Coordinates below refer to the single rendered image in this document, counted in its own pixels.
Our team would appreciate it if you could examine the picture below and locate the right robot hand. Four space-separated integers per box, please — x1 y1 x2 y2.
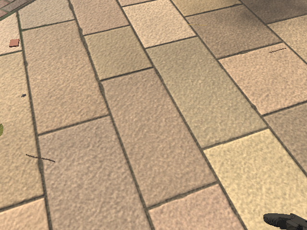
263 213 307 230

